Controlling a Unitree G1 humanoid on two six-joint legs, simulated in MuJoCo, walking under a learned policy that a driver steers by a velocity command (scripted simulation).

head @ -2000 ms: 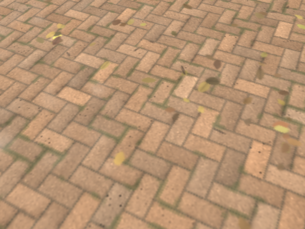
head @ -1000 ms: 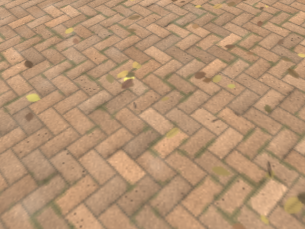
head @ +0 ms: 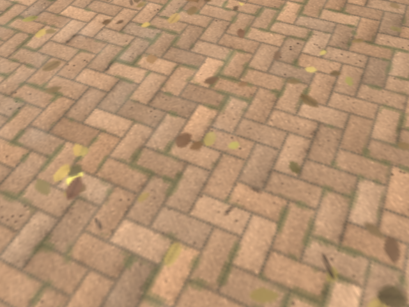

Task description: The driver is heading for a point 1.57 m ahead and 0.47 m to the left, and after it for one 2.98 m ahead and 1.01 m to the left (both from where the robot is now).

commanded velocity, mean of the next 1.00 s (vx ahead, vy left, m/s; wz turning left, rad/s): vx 0.01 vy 0.00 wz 0.27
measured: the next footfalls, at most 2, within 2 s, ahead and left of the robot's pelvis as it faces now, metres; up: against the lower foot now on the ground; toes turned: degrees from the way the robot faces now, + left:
left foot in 0.24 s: +0.05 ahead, +0.14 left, +0.00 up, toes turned -4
right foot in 0.60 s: +0.03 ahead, -0.07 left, +0.00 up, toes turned +13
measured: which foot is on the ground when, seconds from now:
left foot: up 0.00-0.22, down 0.24-0.60, up 0.62-1.00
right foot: down 0.00-0.24, up 0.26-0.58, down 0.60-1.00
